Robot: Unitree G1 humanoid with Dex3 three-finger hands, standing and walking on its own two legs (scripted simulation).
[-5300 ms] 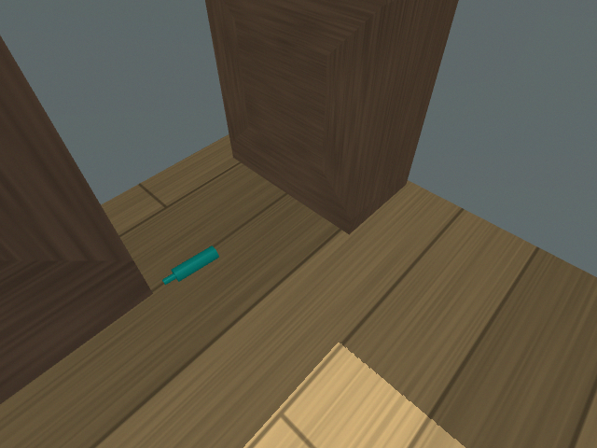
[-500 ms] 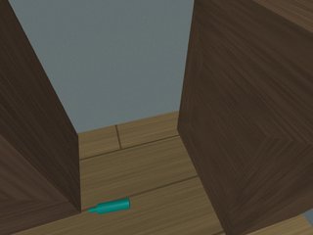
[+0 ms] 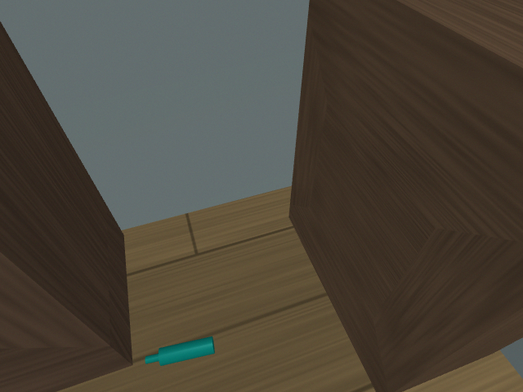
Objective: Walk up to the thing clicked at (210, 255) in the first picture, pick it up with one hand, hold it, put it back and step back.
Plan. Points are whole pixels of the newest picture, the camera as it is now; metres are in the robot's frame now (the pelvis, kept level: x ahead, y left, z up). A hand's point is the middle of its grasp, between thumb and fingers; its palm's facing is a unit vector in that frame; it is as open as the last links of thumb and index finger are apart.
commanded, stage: walk up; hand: left
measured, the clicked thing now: (180, 352) +0.40 +0.31 -0.74
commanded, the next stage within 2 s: none
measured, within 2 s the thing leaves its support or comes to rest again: neither
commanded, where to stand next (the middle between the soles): +0.06 +0.00 m, yaw +1 degrees
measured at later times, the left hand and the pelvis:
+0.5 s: hand out of the picture +0.13 +0.22 -0.15, palm faces -0.08 -0.91 -0.42, open 7.4 cm; pelvis +0.04 -0.05 -0.01, yaw -3 degrees
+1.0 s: hand out of the picture +0.07 +0.33 -0.18, palm faces +0.10 -0.90 -0.43, open 7.4 cm; pelvis -0.03 +0.03 -0.03, yaw +5 degrees
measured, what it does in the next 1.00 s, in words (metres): steps on the spot: left foot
